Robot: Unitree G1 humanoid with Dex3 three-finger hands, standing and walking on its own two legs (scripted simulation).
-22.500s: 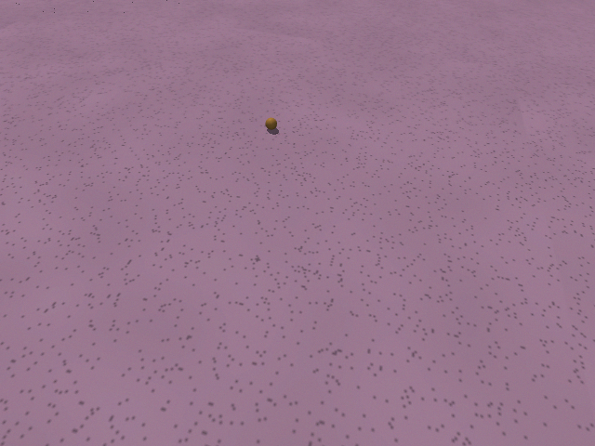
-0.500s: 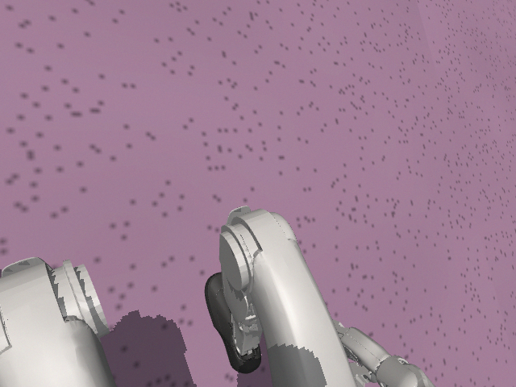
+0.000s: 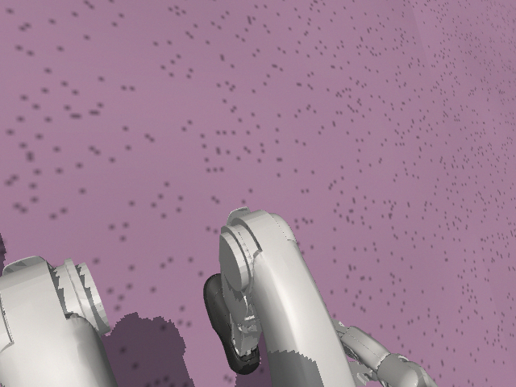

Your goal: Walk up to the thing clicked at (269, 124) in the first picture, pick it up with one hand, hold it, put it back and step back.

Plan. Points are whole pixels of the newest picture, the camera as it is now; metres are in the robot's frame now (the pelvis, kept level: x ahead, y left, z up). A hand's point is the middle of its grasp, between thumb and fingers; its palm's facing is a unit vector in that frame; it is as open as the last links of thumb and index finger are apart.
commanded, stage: close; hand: left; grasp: from above
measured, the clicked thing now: out of the picture +0.39 +0.37 -0.26
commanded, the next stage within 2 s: settle in 0.58 s
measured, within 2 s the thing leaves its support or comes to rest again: leaves its support in 0.94 s
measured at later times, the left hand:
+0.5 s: hand out of the picture +0.38 +0.36 -0.24, palm faces -0.43 -0.19 -0.89, open 7.7 cm
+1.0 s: hand out of the picture +0.39 +0.37 -0.22, palm faces -0.39 -0.18 -0.90, open 7.4 cm
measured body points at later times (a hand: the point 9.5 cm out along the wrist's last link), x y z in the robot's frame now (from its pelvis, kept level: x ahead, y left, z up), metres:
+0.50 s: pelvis +0.00 +0.00 +0.00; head +0.24 +0.14 +0.35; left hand +0.40 +0.37 -0.19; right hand +0.09 -0.25 -0.07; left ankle +0.07 +0.14 -0.26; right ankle +0.11 -0.13 -0.26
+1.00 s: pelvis +0.00 +0.00 +0.00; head +0.24 +0.13 +0.36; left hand +0.40 +0.37 -0.17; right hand +0.10 -0.26 -0.07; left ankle +0.07 +0.14 -0.26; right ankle +0.11 -0.13 -0.26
